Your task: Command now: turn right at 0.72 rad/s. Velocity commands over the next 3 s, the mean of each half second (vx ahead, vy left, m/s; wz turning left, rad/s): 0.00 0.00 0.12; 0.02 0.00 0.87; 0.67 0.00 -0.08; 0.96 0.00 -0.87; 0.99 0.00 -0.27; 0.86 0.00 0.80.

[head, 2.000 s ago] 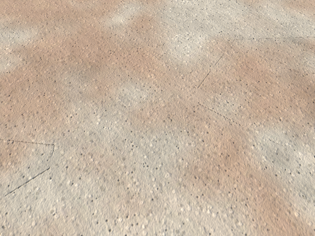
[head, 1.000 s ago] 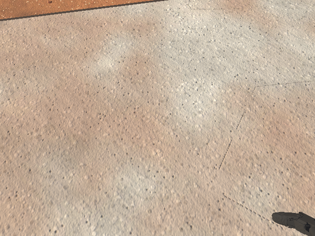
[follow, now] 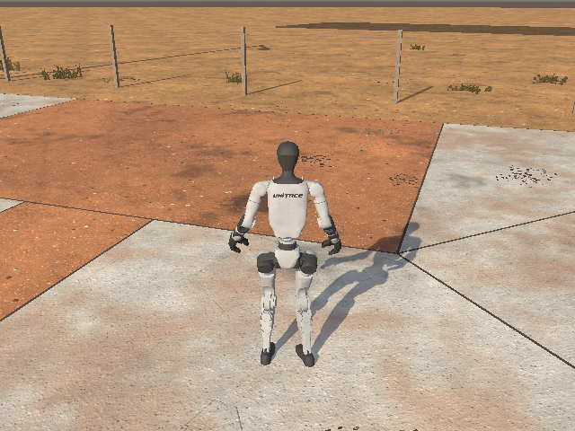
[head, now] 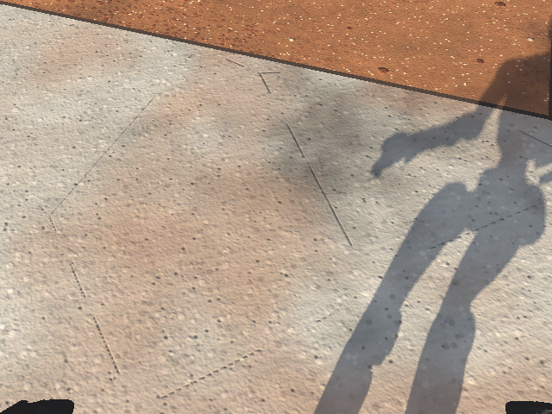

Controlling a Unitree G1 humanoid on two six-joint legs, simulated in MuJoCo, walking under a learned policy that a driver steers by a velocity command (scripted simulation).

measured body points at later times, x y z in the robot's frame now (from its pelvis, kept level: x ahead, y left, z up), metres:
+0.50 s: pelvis +0.00 -0.01 +0.01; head +0.05 -0.02 +0.46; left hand +0.12 +0.28 -0.08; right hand +0.17 -0.29 -0.10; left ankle -0.02 +0.12 -0.66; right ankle -0.02 -0.13 -0.73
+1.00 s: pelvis +0.02 +0.04 +0.01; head +0.05 +0.10 +0.46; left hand +0.02 +0.38 -0.09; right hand +0.32 -0.11 -0.05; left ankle -0.01 +0.13 -0.73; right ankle +0.16 -0.07 -0.68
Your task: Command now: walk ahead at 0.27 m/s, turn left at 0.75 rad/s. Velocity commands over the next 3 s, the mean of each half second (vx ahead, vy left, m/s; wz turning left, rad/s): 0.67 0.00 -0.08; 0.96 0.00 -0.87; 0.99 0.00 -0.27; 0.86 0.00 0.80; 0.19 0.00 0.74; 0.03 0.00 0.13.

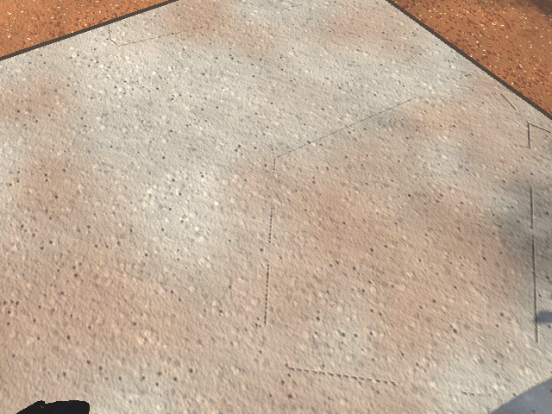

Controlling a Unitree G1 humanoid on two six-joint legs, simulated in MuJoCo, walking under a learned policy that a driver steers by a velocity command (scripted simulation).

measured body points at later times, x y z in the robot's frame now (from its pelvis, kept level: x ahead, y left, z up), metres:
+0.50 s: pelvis +0.22 -0.01 +0.00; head +0.25 -0.04 +0.44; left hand +0.12 +0.27 -0.11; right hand +0.47 -0.23 -0.07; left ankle +0.31 +0.11 -0.73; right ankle +0.06 -0.14 -0.74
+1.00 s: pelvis +0.60 -0.12 -0.05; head +0.63 -0.14 +0.39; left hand +0.93 -0.03 -0.13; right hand +0.42 -0.33 -0.18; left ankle +0.40 +0.11 -0.63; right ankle +0.68 -0.18 -0.74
